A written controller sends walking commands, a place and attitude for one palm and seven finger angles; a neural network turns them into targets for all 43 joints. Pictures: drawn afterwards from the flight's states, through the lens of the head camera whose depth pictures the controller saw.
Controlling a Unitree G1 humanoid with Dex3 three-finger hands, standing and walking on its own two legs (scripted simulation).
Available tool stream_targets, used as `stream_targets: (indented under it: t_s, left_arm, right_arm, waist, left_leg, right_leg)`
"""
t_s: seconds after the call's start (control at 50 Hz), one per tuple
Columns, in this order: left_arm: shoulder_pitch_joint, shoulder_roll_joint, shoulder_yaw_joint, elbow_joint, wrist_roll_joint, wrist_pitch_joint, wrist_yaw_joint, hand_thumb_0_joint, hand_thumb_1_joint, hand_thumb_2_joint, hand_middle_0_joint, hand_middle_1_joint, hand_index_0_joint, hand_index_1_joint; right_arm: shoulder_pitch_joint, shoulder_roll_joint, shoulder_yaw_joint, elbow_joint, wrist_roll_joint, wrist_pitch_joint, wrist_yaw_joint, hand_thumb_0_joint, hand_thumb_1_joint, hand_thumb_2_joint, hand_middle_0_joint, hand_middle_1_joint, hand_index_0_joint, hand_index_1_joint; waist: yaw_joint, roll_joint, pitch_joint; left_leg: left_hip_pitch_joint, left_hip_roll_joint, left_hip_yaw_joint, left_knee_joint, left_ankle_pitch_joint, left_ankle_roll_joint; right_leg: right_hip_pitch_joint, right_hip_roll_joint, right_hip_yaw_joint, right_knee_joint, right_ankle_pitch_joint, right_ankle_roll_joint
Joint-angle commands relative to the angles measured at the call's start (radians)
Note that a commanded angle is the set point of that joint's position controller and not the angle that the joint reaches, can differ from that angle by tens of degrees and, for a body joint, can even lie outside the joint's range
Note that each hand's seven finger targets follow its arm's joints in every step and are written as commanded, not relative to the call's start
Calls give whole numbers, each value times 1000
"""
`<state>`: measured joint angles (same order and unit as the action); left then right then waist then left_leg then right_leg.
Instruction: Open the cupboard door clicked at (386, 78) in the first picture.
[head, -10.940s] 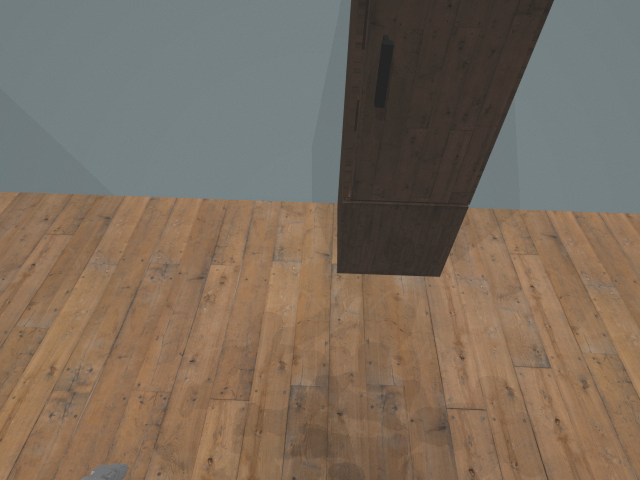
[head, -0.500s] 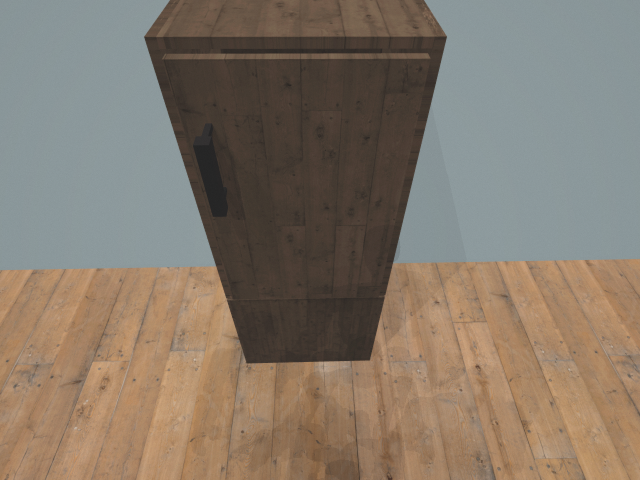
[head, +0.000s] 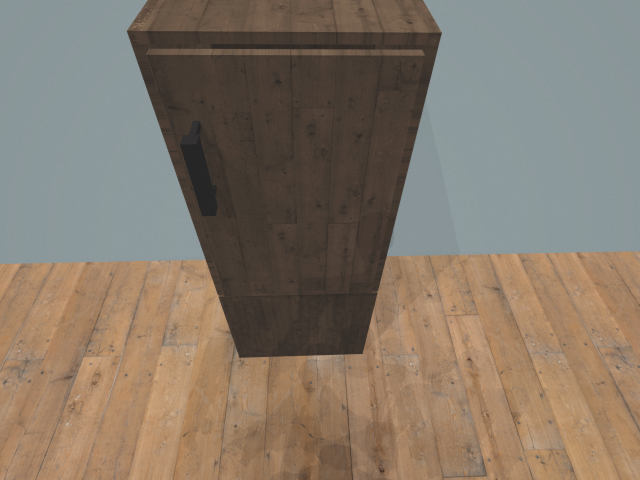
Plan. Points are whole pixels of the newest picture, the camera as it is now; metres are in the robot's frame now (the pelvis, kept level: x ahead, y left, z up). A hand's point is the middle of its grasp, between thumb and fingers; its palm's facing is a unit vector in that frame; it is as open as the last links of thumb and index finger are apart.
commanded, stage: look again from close up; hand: left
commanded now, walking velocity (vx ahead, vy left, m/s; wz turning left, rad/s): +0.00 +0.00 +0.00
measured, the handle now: (202, 169) +0.54 +0.22 +0.07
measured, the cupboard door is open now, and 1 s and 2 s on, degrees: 0 0 0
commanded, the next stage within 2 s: raise the hand with hooked fingers in 0.30 s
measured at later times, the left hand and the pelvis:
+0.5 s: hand out of the picture +0.14 +0.21 -0.10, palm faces +0.23 -0.94 -0.25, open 7.4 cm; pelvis +0.01 -0.02 +0.00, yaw +1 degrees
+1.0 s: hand (154, 432) +0.17 +0.21 -0.02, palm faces +0.10 -0.99 -0.04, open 9.7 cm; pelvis -0.04 -0.03 -0.07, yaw +2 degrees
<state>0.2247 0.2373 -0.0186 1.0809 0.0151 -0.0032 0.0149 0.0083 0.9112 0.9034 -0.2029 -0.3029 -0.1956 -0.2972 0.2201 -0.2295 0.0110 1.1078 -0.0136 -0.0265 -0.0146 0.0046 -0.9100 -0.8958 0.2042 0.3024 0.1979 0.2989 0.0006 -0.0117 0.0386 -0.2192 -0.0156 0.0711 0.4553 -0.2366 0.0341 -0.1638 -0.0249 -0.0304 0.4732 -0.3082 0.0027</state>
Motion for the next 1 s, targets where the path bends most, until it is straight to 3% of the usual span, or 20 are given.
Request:
stream_targets:
  t_s: [0.0, 0.36, 0.38, 0.4, 0.42, 0.44, 0.46, 0.48, 0.52, 0.54, 0.56, 0.62, 0.64, 0.68, 0.74, 0.76, 0.78, 0.84, 0.88, 0.98]
  left_arm:
    - [15, 150, 34, -38, -2, -25, 12, 0, 900, 900, -200, -300, -200, -300]
    - [-17, 176, 43, -46, 0, -32, 12, 0, 900, 900, -200, -300, -200, -300]
    - [94, 80, 30, -31, 7, -38, 61, 0, 900, 900, -200, -300, -200, -300]
    - [-657, 456, 384, -1455, -143, -246, 62, 0, 877, 890, -202, -315, -202, -315]
    - [-73, 338, 304, -1164, -70, -220, 67, 0, 853, 880, -203, -330, -203, -330]
    - [154, 65, 163, -1097, -143, -123, 74, 0, 830, 870, -205, -345, -205, -345]
    - [120, 3, 181, -1039, -155, -131, 54, 0, 807, 860, -207, -360, -207, -360]
    - [71, 27, 210, -1046, -176, -181, 25, 0, 783, 850, -208, -375, -208, -375]
    - [224, -11, 250, -853, -211, -311, -59, 0, 737, 830, -212, -405, -212, -405]
    - [288, -9, 283, -783, -221, -389, -115, 0, 713, 820, -213, -420, -213, -420]
    - [305, -19, 288, -792, -247, -474, -179, 0, 690, 810, -215, -435, -215, -435]
    - [215, 71, 353, -845, -327, -679, -379, 0, 620, 780, -220, -480, -220, -480]
    - [190, 138, 425, -823, -354, -679, -422, 0, 597, 770, -222, -495, -222, -495]
    - [106, 191, 456, -923, -402, -629, -462, 0, 550, 750, -225, -525, -225, -525]
    - [-36, 217, 443, -1077, -427, -553, -430, 0, 480, 720, -230, -570, -230, -570]
    - [-88, 209, 421, -1143, -416, -548, -410, 0, 457, 710, -232, -585, -232, -585]
    - [-118, 211, 410, -1197, -403, -545, -387, 0, 433, 700, -233, -600, -233, -600]
    - [-166, 221, 380, -1220, -369, -528, -355, 0, 363, 670, -238, -645, -238, -645]
    - [-147, 211, 365, -1172, -359, -506, -361, 0, 317, 650, -242, -675, -242, -675]
    - [-58, 236, 408, -1095, -379, -412, -382, 0, 200, 600, -250, -750, -250, -750]
  right_arm:
    - [-10, -149, -24, -47, 2, -20, -10, 0, -900, -900, 200, 300, 200, 300]
    - [-76, -168, -29, -46, 2, -15, -13, 0, -900, -900, 200, 300, 200, 300]
    - [-68, -116, -31, -111, 12, -8, -9, 0, -900, -900, 200, 300, 200, 300]
    - [-8, -213, -79, -420, 51, -131, -37, 0, -900, -900, 200, 300, 200, 300]
    - [-60, -165, -58, -416, 30, -226, -69, 0, -900, -900, 200, 300, 200, 300]
    - [-83, -112, -57, -419, 44, -248, -66, 0, -900, -900, 200, 300, 200, 300]
    - [-8, -114, -82, -390, 47, -249, -55, 0, -900, -900, 200, 300, 200, 300]
    - [-28, -143, -104, -437, 27, -253, -50, 0, -900, -900, 200, 300, 200, 300]
    - [-53, -147, -114, -466, 9, -247, -47, 0, -900, -900, 200, 300, 200, 300]
    - [-59, -143, -118, -483, 16, -252, -39, 0, -900, -900, 200, 300, 200, 300]
    - [-73, -143, -116, -507, 13, -257, -28, 0, -900, -900, 200, 300, 200, 300]
    - [-111, -147, -115, -581, 26, -290, -14, 0, -900, -900, 200, 300, 200, 300]
    - [-102, -152, -117, -600, 37, -289, -15, 0, -900, -900, 200, 300, 200, 300]
    - [-117, -150, -106, -679, 50, -283, -31, 0, -900, -900, 200, 300, 200, 300]
    - [-87, -136, -85, -710, 60, -267, -62, 0, -900, -900, 200, 300, 200, 300]
    - [-81, -133, -80, -713, 58, -267, -72, 0, -900, -900, 200, 300, 200, 300]
    - [-58, -130, -76, -702, 54, -269, -79, 0, -900, -900, 200, 300, 200, 300]
    - [-33, -133, -61, -664, 50, -271, -99, 0, -900, -900, 200, 300, 200, 300]
    - [-32, -135, -52, -644, 49, -277, -104, 0, -900, -900, 200, 300, 200, 300]
    - [-38, -142, -46, -643, 56, -277, -100, 0, -900, -900, 200, 300, 200, 300]
  waist:
    - [4, 16, -49]
    - [7, -1, -66]
    - [9, 28, 13]
    - [-63, 140, -460]
    - [33, 335, -433]
    - [-13, 316, -321]
    - [-47, 161, -203]
    - [-38, 66, -99]
    - [-18, -188, -63]
    - [17, -176, -71]
    - [44, -182, -162]
    - [62, -80, -319]
    - [72, -49, -334]
    - [70, -4, -389]
    - [24, -51, -372]
    - [12, 9, -354]
    - [-2, 46, -358]
    - [-43, 22, -313]
    - [-38, 73, -288]
    - [7, 82, -316]
  left_leg:
    - [53, 130, -129, -82, 199, 20]
    - [101, 135, -113, -76, 280, 6]
    - [23, 129, -42, 132, 295, -27]
    - [241, 4, -76, 9, 530, -10]
    - [414, 73, -111, -26, 731, 8]
    - [337, 65, -104, -17, 746, -22]
    - [257, 77, -102, 34, 702, -22]
    - [112, 65, -116, 98, 544, -29]
    - [-149, 23, -90, 218, 247, -24]
    - [-231, 10, -76, 273, 232, -29]
    - [-301, 2, -67, 332, 208, -35]
    - [-469, -12, -53, 482, 76, -43]
    - [-513, -12, -46, 517, 45, -42]
    - [-573, -17, -31, 541, -69, -29]
    - [-579, 6, -55, 551, -157, -10]
    - [-553, 14, -57, 550, -160, -2]
    - [-518, 21, -60, 544, -140, 3]
    - [-505, 34, -83, 537, -111, 7]
    - [-487, 34, -90, 509, -106, 4]
    - [-419, 26, -99, 426, -53, 0]
  right_leg:
    - [-18, -96, 89, -77, 198, -41]
    - [17, -105, 93, -99, 350, -39]
    - [-25, -148, 140, -100, 616, 19]
    - [39, -36, 24, 17, 702, -55]
    - [-46, 16, -3, 115, 463, -56]
    - [-162, 30, -71, 123, 191, -40]
    - [-232, 28, -66, 94, 159, -27]
    - [-286, 29, -75, 78, 158, -20]
    - [-373, 34, -89, 148, 235, -7]
    - [-386, 27, -76, 218, 285, -13]
    - [-410, 28, -69, 302, 289, -15]
    - [-475, 13, 20, 436, 201, -15]
    - [-467, 2, 67, 441, 151, -16]
    - [-436, -17, 158, 373, -70, 1]
    - [-468, -15, 196, 299, -269, 20]
    - [-488, -12, 202, 282, -298, 14]
    - [-494, -5, 185, 281, -277, 8]
    - [-511, 9, 162, 285, -200, 8]
    - [-514, 17, 131, 284, -187, -3]
    - [-434, 22, 82, 264, -103, -5]
